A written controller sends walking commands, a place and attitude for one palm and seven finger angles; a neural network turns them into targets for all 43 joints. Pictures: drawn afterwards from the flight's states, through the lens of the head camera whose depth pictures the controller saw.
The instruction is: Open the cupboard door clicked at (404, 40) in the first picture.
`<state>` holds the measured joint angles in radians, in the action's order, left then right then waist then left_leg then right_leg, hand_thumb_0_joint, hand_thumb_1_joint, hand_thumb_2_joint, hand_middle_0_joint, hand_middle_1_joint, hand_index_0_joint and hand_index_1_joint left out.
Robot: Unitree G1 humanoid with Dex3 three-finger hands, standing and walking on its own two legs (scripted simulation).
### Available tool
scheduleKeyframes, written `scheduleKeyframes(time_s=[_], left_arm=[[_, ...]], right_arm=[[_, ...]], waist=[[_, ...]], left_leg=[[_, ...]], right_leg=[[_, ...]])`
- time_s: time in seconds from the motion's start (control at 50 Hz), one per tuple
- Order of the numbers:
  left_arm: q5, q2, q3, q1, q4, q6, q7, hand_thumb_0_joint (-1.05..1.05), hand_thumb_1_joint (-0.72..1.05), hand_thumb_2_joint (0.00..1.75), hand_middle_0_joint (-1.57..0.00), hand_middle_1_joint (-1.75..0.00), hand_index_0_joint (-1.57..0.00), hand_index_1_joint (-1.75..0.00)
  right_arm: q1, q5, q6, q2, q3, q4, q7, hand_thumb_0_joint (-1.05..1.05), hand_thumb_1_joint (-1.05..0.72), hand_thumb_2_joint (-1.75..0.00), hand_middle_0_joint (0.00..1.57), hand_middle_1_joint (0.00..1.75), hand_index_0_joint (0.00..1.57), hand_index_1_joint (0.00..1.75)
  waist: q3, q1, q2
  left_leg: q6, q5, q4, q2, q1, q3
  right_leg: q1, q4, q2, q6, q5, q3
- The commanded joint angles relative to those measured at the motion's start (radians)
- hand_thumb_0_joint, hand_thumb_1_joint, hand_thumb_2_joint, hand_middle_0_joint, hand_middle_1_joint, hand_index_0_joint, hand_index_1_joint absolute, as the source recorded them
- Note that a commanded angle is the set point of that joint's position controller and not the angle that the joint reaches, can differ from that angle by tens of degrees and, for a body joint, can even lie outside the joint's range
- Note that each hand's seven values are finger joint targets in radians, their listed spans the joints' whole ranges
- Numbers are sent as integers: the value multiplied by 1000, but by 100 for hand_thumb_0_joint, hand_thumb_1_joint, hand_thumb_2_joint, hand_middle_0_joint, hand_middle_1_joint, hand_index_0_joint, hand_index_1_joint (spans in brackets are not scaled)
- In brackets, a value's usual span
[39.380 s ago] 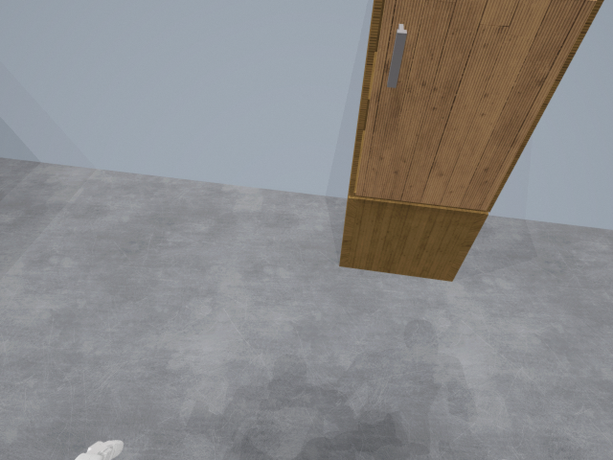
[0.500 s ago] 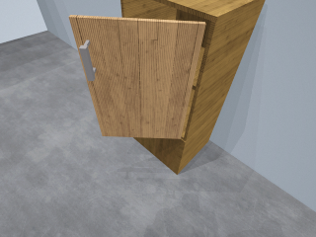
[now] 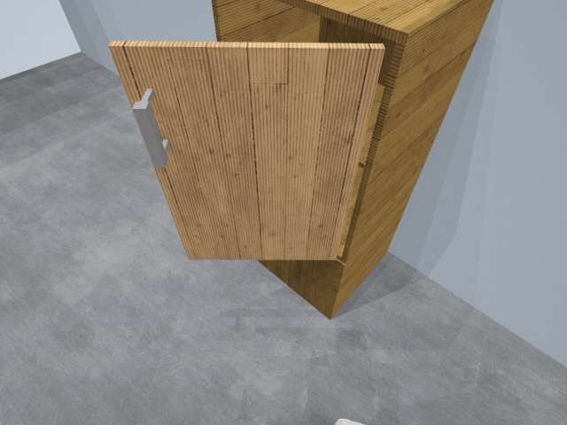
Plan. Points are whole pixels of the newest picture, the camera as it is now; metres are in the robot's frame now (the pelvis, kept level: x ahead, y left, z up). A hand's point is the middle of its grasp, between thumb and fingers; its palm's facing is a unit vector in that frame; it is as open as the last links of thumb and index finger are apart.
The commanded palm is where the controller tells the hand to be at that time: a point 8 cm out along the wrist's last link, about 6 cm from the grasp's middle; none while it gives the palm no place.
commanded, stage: come to a stop and stand still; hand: left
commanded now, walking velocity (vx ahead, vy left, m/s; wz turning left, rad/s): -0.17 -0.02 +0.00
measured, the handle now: (154, 129) +0.55 +0.24 +0.12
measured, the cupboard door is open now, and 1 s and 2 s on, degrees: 42 42 42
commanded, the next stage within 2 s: look again from close up in 1.16 s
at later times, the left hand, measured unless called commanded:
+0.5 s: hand out of the picture +0.03 +0.15 -0.18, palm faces +0.05 -0.97 -0.23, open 7.3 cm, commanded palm none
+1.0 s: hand out of the picture -0.04 +0.10 -0.18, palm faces +0.07 -0.99 -0.15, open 7.3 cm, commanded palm none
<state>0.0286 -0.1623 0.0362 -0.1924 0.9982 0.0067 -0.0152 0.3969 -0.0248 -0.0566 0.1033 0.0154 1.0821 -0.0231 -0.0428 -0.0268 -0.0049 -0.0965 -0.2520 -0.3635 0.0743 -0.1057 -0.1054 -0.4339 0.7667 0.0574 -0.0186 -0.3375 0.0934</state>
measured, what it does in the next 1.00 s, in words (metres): steps on the spot: right foot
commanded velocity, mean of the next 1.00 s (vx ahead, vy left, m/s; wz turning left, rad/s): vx -0.04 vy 0.01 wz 0.00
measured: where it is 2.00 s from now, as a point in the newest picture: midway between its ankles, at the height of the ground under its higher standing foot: outside the picture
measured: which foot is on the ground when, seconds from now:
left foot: down 0.00-1.00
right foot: up 0.00-0.06, down 0.08-1.00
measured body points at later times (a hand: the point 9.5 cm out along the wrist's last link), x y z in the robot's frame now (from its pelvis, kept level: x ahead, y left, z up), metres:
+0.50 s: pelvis -0.01 -0.03 -0.01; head +0.00 -0.04 +0.44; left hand +0.03 +0.20 -0.16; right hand +0.03 -0.25 -0.17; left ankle -0.03 +0.06 -0.74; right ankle +0.07 -0.11 -0.74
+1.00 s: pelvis -0.01 -0.05 +0.00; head -0.02 -0.05 +0.45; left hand -0.04 +0.15 -0.17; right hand -0.08 -0.24 -0.16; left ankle -0.03 +0.06 -0.74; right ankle +0.07 -0.11 -0.74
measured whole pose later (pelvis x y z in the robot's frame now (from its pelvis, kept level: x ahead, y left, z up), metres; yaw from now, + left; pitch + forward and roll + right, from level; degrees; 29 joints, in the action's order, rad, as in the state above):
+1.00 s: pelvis -0.01 -0.05 +0.00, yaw +1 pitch -2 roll +1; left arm 0.01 -0.11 0.00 -0.34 1.11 0.01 -0.04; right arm 0.43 -0.01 0.00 0.07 0.02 1.14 -0.03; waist -0.01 0.00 -0.03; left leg -0.01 -0.26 -0.43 0.01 -0.14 -0.07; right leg -0.29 0.40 -0.03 -0.09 -0.10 0.12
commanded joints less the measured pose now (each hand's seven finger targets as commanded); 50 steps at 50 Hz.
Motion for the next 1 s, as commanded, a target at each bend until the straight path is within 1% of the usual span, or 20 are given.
scheduleKeyframes(time_s=[0.0,0.02,0.04,0.06,0.08,0.1,0.12,0.16,0.2,0.24,0.28,0.3,0.38,0.4,0.46,0.58,0.62,0.72,0.92,0.98], left_arm=[[-9,-19,-5,-58,-35,-28,-11,0,90,90,-20,-30,-20,-30],[-10,-51,0,-104,-19,-36,-18,0,90,90,-20,-30,-20,-30],[-12,-97,6,-147,-4,-42,-26,0,90,90,-20,-30,-20,-30],[-16,-131,8,-153,6,-41,-28,0,90,90,-20,-30,-20,-30],[-19,-155,5,-125,-2,-31,-26,0,90,90,-20,-30,-20,-30],[-19,-138,4,-91,-13,-26,-31,0,90,90,-20,-30,-20,-30],[-21,-128,6,-72,-20,-26,-35,0,90,90,-20,-30,-20,-30],[-21,-117,4,-30,-36,-18,-35,0,90,90,-20,-30,-20,-30],[-21,-103,6,-15,-52,-6,-35,0,90,90,-20,-30,-20,-30],[-22,-89,7,-11,-67,2,-34,0,90,90,-20,-30,-20,-30],[-16,-75,6,-18,-64,9,-32,0,90,90,-20,-30,-20,-30],[-12,-69,3,-27,-63,10,-32,0,90,90,-20,-30,-20,-30],[-9,-67,0,-57,-49,4,-26,0,90,90,-20,-30,-20,-30],[-8,-70,-4,-57,-47,2,-26,0,90,90,-20,-30,-20,-30],[-11,-84,-9,-49,-38,-2,-22,0,90,90,-20,-30,-20,-30],[-15,-89,-12,-95,-5,-11,-19,0,90,90,-20,-30,-20,-30],[-15,-85,-14,-112,9,-12,-20,0,90,90,-20,-30,-20,-30],[-18,-69,-19,-152,40,-20,-20,0,90,90,-20,-30,-20,-30],[-18,-37,-21,-193,73,-22,-24,0,90,90,-20,-30,-20,-30],[-20,-36,-18,-198,76,-22,-23,0,90,90,-20,-30,-20,-30]], right_arm=[[54,4,3,131,-24,-9,-21,0,-90,-90,20,30,20,30],[46,14,0,117,-22,-10,-20,0,-90,-90,20,30,20,30],[54,22,1,105,-24,-19,-18,0,-90,-90,20,30,20,30],[72,27,11,98,-29,-20,-16,0,-90,-90,20,30,20,30],[94,27,24,79,-35,-16,-16,0,-90,-90,20,30,20,30],[90,24,38,58,-35,-6,-17,0,-90,-90,20,30,20,30],[95,23,49,57,-36,2,-18,0,-90,-90,20,30,20,30],[87,21,55,65,-42,3,-17,0,-90,-90,20,30,20,30],[56,13,54,84,-47,-4,-17,0,-90,-90,20,30,20,30],[13,6,51,109,-50,-30,-20,0,-90,-90,20,30,20,30],[-42,4,50,121,-53,-51,-22,0,-90,-90,20,30,20,30],[-59,4,49,121,-53,-62,-21,0,-90,-90,20,30,20,30],[-69,6,52,119,-51,-75,-17,0,-90,-90,20,30,20,30],[-61,9,56,110,-49,-75,-14,0,-90,-90,20,30,20,30],[-30,8,64,104,-40,-60,-7,0,-90,-90,20,30,20,30],[6,7,59,109,-26,-27,0,0,-90,-90,20,30,20,30],[12,6,57,104,-22,-19,0,0,-90,-90,20,30,20,30],[37,7,51,93,-13,3,-3,0,-90,-90,20,30,20,30],[116,7,53,50,-5,40,-9,0,-90,-90,20,30,20,30],[148,5,55,38,-6,48,-9,0,-90,-90,20,30,20,30]], waist=[[12,49,16],[43,72,-40],[94,69,-107],[96,49,-121],[69,26,-95],[45,19,-97],[64,10,-177],[55,5,-181],[45,14,-25],[41,28,88],[27,43,121],[29,46,103],[35,40,18],[28,33,-35],[-27,17,-75],[-48,18,-55],[-55,22,-4],[-44,31,8],[-90,33,-14],[-72,26,-43]], left_leg=[[-46,600,-20,-267,-48,163],[3,545,-84,-233,-98,147],[51,372,-140,-177,-206,121],[86,76,-149,-116,-260,91],[96,-51,-133,-92,-229,96],[99,-37,-144,-99,-202,97],[99,-18,-151,-117,-162,92],[96,35,-124,-121,-116,92],[82,240,-80,-159,-81,118],[50,390,-29,-221,-110,169],[23,389,2,-250,-131,186],[16,377,4,-253,-124,185],[38,90,-8,-197,-163,146],[43,2,-4,-185,-164,141],[53,-143,-4,-144,-158,126],[47,-156,36,-142,-159,127],[46,-161,60,-147,-174,138],[49,-150,78,-151,-199,140],[53,-169,67,-140,-235,126],[53,-155,34,-126,-214,108]], right_leg=[[193,-261,-9,10,178,-30],[319,-343,26,9,341,-83],[459,-292,128,-40,653,-215],[470,-248,255,-126,883,-282],[386,-242,302,-165,929,-264],[334,-251,282,-168,934,-248],[300,-259,252,-156,867,-234],[238,-280,214,-132,698,-210],[194,-244,148,-97,543,-178],[205,-192,78,-49,408,-129],[205,-183,39,-31,258,-106],[207,-196,29,-28,229,-107],[236,-283,63,-37,270,-164],[230,-322,75,-44,240,-181],[148,-440,100,-55,-7,-241],[147,-505,76,-29,-100,-224],[162,-501,65,-25,-77,-209],[218,-497,62,-22,-38,-192],[203,-514,60,-22,-87,-190],[187,-532,68,-23,-128,-201]])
